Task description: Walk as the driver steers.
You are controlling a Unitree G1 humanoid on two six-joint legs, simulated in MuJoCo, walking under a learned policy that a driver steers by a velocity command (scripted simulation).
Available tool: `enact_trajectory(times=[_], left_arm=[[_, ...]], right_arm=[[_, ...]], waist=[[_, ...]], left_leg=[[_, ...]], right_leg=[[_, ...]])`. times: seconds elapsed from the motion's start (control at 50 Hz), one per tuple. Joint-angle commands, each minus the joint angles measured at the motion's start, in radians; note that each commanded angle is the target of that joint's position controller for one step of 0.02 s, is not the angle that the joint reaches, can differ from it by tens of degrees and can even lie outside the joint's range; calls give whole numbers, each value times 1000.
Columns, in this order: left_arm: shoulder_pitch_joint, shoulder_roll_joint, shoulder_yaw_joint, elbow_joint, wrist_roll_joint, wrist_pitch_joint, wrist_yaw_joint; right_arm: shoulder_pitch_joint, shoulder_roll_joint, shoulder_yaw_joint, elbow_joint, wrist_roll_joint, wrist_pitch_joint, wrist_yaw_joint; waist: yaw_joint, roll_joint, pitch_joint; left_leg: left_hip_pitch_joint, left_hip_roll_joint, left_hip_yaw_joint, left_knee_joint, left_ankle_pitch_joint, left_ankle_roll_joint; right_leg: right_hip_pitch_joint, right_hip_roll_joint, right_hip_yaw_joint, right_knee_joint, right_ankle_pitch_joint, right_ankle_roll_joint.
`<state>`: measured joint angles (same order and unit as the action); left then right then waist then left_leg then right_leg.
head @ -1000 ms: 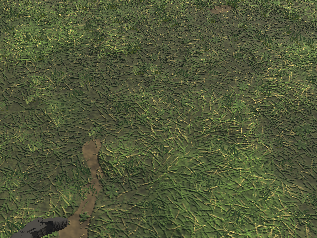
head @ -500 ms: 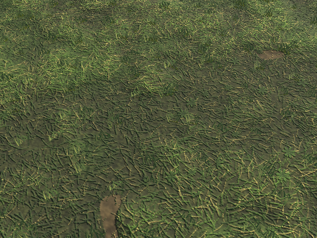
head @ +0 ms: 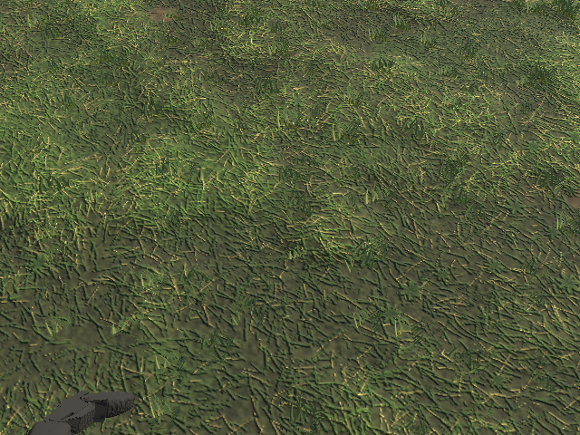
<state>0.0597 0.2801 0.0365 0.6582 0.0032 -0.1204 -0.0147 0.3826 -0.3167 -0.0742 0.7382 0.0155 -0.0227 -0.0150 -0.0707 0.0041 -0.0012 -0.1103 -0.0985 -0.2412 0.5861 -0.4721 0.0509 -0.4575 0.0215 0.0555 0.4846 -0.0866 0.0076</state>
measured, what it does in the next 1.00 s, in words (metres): walks ahead: left foot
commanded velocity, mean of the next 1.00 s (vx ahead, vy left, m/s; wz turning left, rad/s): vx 0.50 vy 0.00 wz -0.04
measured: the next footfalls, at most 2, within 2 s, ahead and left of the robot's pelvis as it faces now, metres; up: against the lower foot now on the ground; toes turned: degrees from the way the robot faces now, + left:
left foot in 0.48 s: +0.39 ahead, +0.18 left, +0.00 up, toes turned +10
right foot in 1.02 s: +0.68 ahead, -0.06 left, +0.00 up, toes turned -10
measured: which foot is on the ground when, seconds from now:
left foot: down 0.00-0.00, up 0.02-0.46, down 0.48-1.00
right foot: down 0.00-0.48, up 0.50-1.00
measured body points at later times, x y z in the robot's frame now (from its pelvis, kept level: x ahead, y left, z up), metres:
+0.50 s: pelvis +0.26 +0.05 +0.00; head +0.29 +0.06 +0.45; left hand +0.19 +0.33 -0.13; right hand +0.54 -0.14 -0.06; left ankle +0.35 +0.17 -0.73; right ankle +0.11 -0.12 -0.71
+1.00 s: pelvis +0.52 +0.05 +0.00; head +0.56 +0.04 +0.44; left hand +0.76 +0.27 -0.09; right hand +0.51 -0.24 -0.13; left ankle +0.35 +0.17 -0.72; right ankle +0.65 -0.05 -0.72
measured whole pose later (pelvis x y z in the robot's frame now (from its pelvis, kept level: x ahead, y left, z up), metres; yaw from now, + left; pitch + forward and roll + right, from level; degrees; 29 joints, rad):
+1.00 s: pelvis +0.52 +0.05 +0.00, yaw -6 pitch +2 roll +2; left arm 0.07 0.26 0.05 0.71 -0.02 -0.03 -0.06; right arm 0.34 -0.29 -0.08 0.86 0.02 -0.04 -0.02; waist -0.06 -0.02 0.04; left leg 0.12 0.04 0.29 0.36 -0.45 -0.04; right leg -0.54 -0.03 -0.06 0.61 -0.12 -0.10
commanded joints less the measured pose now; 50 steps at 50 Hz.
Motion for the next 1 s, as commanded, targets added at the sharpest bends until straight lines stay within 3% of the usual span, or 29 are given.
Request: enact_trajectory(times=[0.02,0.04,0.06,0.08,0.1,0.14,0.2,0.24,0.32,0.4,0.42,0.44,0.46,0.48,0.5,0.52,0.54,0.56,0.58,0.62,0.66,0.7,0.8,0.9,0.96,0.98,1.0], left_arm=[[352,290,96,28,7,4,6],[303,189,74,1,-6,6,4],[263,143,60,-5,-4,12,10],[220,126,51,-7,6,16,10],[191,106,45,3,9,17,12],[187,88,40,23,10,11,11],[207,118,50,60,1,2,4],[206,139,56,77,-4,5,3],[243,171,60,116,-21,21,5],[302,198,67,165,-36,42,6],[306,204,67,174,-40,49,7],[293,211,67,179,-44,55,9],[292,198,60,183,-43,58,11],[286,156,40,168,-26,54,12],[382,33,-1,133,-7,39,6],[359,98,14,155,-28,24,5],[284,165,38,129,-55,19,3],[235,156,38,117,-53,21,6],[215,145,40,117,-39,28,10],[262,112,43,137,-35,58,13],[263,75,39,139,-35,80,14],[219,66,40,121,-31,89,15],[74,38,26,75,-23,80,-14],[-61,40,20,0,-23,80,-43],[-17,78,40,-20,-24,86,-53],[71,108,58,-4,-27,89,-51],[223,157,89,33,-29,90,-41]], right_arm=[[103,-2,18,-121,21,-26,4],[61,-111,-4,-91,29,-25,0],[-50,-147,-16,-108,19,-19,1],[-95,-132,-17,-116,8,-13,2],[-117,-117,-20,-128,1,-13,5],[-103,-69,-13,-127,11,-8,14],[-142,-22,3,-141,3,-6,17],[-185,-12,12,-149,-4,-13,24],[-310,3,27,-169,-2,-34,46],[-385,-24,20,-201,5,-40,57],[-377,-36,15,-201,2,-43,57],[-314,-56,2,-186,-3,-45,55],[-180,-96,-22,-143,-8,-46,48],[-12,-157,-47,-106,-16,-42,34],[71,-267,-67,-97,-33,-35,23],[86,-188,-48,-95,-27,-35,23],[25,-142,-29,-89,-22,-40,25],[-38,-106,-18,-86,-18,-44,27],[-95,-68,-8,-81,-19,-51,31],[-155,-35,-4,-72,-28,-72,35],[-170,-39,-11,-51,-30,-89,33],[-160,-54,-18,-27,-36,-95,25],[-132,-94,-30,12,-29,-86,6],[-57,-129,-45,61,-6,-54,0],[-74,-167,-55,62,4,-30,-8],[-85,-178,-57,59,7,-20,-12],[-104,-177,-53,53,12,-15,-16]], waist=[[109,-410,-331],[139,-226,-219],[159,-137,-108],[143,-69,-47],[123,-79,-9],[99,-119,9],[92,-91,26],[95,-71,26],[136,-68,44],[140,-87,63],[123,-93,58],[73,-95,24],[3,-79,-56],[-73,-39,-179],[-39,221,-333],[-68,199,-394],[-57,153,-224],[-25,123,-136],[6,106,-69],[63,129,-31],[84,92,-1],[83,66,27],[39,39,72],[-3,27,112],[50,73,44],[104,85,-11],[190,69,-90]], left_leg=[[-602,0,79,605,-143,-11],[-686,78,50,709,-72,-27],[-701,107,82,727,20,-33],[-664,139,100,702,84,-41],[-644,165,98,653,128,-44],[-571,186,119,592,157,-44],[-588,186,130,461,193,-55],[-586,193,145,335,281,-59],[-495,177,221,99,446,-53],[-461,154,240,-9,393,-14],[-415,141,248,-37,364,1],[-304,115,268,-79,364,19],[-101,88,287,-110,390,43],[184,191,184,-72,410,84],[533,484,-265,-127,282,230],[501,523,-451,-246,171,257],[379,487,-297,-266,166,211],[254,441,-168,-290,206,182],[143,401,-76,-328,262,164],[8,361,46,-399,346,144],[-39,361,130,-441,439,151],[-31,362,198,-458,500,149],[8,341,354,-480,531,118],[177,389,413,-420,622,98],[239,392,453,-247,1060,66],[229,381,466,-111,1193,52],[147,345,490,95,1178,21]], right_leg=[[812,-467,745,-144,-350,-269],[726,-437,730,-198,-534,-238],[616,-393,553,-198,-458,-195],[504,-347,422,-212,-298,-178],[436,-313,335,-228,-194,-177],[356,-261,216,-274,-96,-174],[342,-271,136,-319,27,-216],[358,-269,80,-332,90,-224],[357,-239,-20,-334,133,-197],[451,-291,-16,-297,187,-174],[461,-296,-10,-263,257,-166],[455,-282,-25,-184,391,-150],[410,-238,-57,-31,494,-125],[241,-190,-86,208,337,-85],[-143,-31,-110,610,-249,-11],[-238,-15,51,771,-493,-10],[-315,-63,62,812,-434,-21],[-307,-108,35,775,-348,-24],[-277,-134,29,725,-281,-19],[-165,-163,41,681,-193,-9],[-162,-163,46,655,-148,3],[-213,-162,63,588,-71,12],[-204,-141,-2,305,152,0],[-250,-121,-69,165,78,-49],[-119,-40,-153,155,-70,-103],[-3,3,-178,154,-111,-129],[221,45,-179,88,-62,-166]])
Velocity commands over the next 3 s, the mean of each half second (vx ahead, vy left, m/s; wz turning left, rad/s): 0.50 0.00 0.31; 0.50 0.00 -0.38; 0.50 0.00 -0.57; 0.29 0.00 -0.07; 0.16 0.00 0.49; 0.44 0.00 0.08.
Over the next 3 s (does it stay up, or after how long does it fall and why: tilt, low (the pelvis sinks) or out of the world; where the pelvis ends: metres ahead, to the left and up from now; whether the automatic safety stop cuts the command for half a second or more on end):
stays up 1.31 -0.13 0.02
